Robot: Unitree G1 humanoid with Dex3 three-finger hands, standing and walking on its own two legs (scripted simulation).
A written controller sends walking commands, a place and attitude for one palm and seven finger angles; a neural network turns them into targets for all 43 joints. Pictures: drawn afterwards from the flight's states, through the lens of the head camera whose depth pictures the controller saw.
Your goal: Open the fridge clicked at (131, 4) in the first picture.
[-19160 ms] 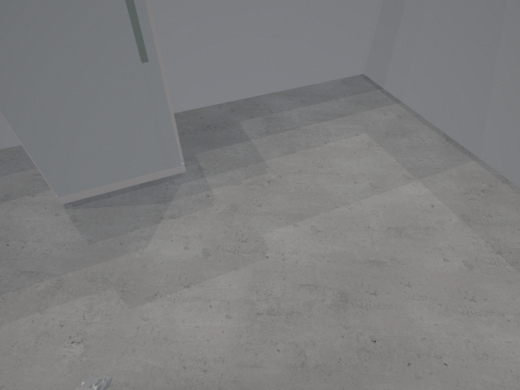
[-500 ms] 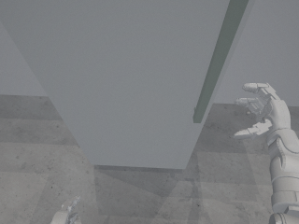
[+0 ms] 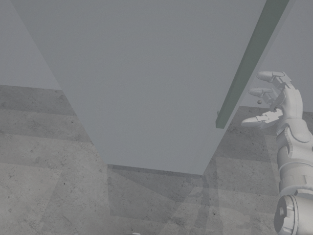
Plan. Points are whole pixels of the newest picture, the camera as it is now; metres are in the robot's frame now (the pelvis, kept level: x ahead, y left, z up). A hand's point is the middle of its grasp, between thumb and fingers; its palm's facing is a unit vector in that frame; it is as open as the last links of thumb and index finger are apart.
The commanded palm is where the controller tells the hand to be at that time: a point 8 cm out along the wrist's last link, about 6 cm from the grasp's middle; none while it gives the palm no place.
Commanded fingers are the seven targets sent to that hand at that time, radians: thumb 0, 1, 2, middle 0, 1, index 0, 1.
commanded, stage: move the hooked fingers beside the handle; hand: right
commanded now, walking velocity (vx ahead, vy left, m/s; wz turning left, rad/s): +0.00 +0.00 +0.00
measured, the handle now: (239, 73) +0.50 -0.14 +0.15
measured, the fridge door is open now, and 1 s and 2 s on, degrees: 0 0 0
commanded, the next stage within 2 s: feel for the door with the fingertips in 1.48 s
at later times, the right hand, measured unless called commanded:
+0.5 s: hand (266, 107) +0.43 -0.21 +0.11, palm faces +0.02 +1.00 +0.00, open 14.0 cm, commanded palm +0.41 -0.26 +0.11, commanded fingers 0.00 0.50 -0.30 0.30 1.20 0.30 1.20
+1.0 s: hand (267, 103) +0.45 -0.23 +0.10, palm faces +0.01 +1.00 +0.00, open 14.0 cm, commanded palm +0.42 -0.26 +0.11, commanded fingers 0.00 0.50 -0.30 0.30 1.20 0.30 1.20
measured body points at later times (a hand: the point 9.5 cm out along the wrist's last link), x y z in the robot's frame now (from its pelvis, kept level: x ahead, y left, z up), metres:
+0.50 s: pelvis -0.01 +0.01 +0.00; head +0.05 +0.00 +0.44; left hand +0.07 +0.28 -0.11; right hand +0.42 -0.27 +0.11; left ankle +0.01 +0.09 -0.72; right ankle -0.03 -0.07 -0.72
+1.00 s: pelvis +0.01 -0.01 +0.00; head +0.08 -0.02 +0.44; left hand +0.04 +0.26 -0.11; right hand +0.44 -0.28 +0.10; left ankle +0.01 +0.09 -0.72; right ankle -0.03 -0.07 -0.72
